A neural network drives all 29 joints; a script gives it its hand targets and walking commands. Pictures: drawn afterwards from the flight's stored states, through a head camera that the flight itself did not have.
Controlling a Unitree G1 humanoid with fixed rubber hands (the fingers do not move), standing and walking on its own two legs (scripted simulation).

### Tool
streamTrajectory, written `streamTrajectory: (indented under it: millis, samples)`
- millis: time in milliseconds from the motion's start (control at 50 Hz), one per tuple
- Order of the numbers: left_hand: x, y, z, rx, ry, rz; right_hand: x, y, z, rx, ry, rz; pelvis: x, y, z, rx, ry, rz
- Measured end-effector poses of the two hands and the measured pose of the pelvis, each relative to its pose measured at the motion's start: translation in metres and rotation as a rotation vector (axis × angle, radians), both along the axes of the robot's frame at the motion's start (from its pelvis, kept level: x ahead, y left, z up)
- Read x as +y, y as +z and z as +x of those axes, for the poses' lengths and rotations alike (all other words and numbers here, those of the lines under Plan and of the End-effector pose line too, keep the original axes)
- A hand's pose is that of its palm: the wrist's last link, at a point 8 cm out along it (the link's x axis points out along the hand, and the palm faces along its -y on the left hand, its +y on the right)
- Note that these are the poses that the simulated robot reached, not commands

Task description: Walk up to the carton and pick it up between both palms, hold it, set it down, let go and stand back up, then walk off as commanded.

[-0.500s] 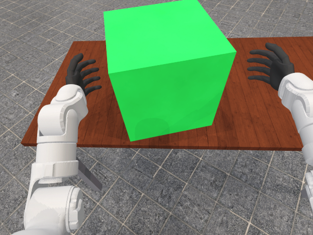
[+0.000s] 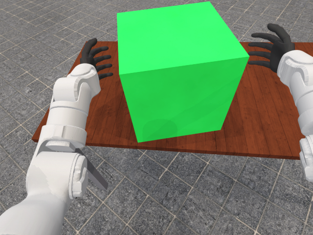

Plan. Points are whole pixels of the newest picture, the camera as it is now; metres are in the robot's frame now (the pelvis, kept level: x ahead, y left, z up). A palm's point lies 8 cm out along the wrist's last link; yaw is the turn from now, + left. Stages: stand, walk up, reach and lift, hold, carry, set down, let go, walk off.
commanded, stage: reach and lift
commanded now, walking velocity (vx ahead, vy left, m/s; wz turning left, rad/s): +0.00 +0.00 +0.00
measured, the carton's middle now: (172, 75) +0.55 +0.02 +0.07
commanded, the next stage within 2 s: none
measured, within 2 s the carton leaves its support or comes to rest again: neither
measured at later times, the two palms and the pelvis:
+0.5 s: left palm (92, 86) +0.44 +0.22 +0.13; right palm (254, 72) +0.49 -0.19 +0.14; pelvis +0.00 +0.01 +0.00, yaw +0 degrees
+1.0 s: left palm (101, 98) +0.44 +0.21 +0.08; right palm (256, 83) +0.49 -0.21 +0.10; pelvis +0.00 +0.01 -0.01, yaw +0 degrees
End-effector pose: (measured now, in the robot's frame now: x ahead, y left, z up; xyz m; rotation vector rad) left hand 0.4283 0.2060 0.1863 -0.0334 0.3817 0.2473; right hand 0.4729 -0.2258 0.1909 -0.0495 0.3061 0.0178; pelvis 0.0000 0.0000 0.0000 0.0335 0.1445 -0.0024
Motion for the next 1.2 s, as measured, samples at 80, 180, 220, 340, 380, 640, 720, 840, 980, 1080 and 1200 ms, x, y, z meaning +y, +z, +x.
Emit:
streamTrajectory:
  millis: [80,180,220,340,380,640,720,840,980,1080,1200]
  samples:
    - [-0.002,0.001,0.006,-0.007,-0.003,0.006,-0.001,0.000,0.004,-0.005,-0.007,0.003,0.000,0.000,0.001,0.007,0.000,0.000]
    - [0.002,-0.005,0.008,-0.007,0.007,0.004,0.000,-0.006,0.007,-0.003,-0.002,-0.014,0.000,0.000,0.002,0.014,0.000,0.000]
    - [0.004,-0.013,0.008,0.007,0.013,0.005,0.002,-0.012,0.007,0.007,-0.001,-0.015,0.000,0.000,0.001,0.017,0.001,0.000]
    - [0.010,-0.036,0.009,0.028,0.020,0.024,0.012,-0.032,0.009,0.024,0.006,-0.002,0.003,-0.001,-0.001,0.042,0.002,-0.004]
    - [0.012,-0.043,0.010,0.025,0.020,0.029,0.017,-0.038,0.011,0.021,0.014,0.003,0.004,-0.002,-0.002,0.053,0.003,-0.005]
    - [0.022,-0.083,0.012,0.014,0.015,0.080,0.038,-0.080,0.017,0.019,0.027,0.026,0.010,-0.005,-0.003,0.147,0.008,-0.015]
    - [0.023,-0.096,0.010,0.007,0.017,0.080,0.035,-0.085,0.018,-0.010,0.023,0.022,0.010,-0.006,-0.001,0.175,0.008,-0.016]
    - [0.018,-0.107,0.006,0.010,0.014,0.078,0.026,-0.086,0.019,-0.043,0.010,0.022,0.009,-0.007,-0.001,0.195,0.008,-0.017]
    - [0.008,-0.103,0.008,-0.025,-0.003,0.084,0.017,-0.092,0.015,-0.026,-0.010,0.027,0.007,-0.008,-0.001,0.198,0.007,-0.017]
    - [0.001,-0.103,0.009,-0.041,-0.015,0.081,0.020,-0.093,0.015,-0.032,-0.003,0.044,0.007,-0.008,0.000,0.202,0.007,-0.017]
    - [-0.006,-0.110,0.006,-0.035,-0.017,0.056,0.036,-0.097,0.015,-0.029,0.028,0.068,0.007,-0.008,0.000,0.202,0.007,-0.018]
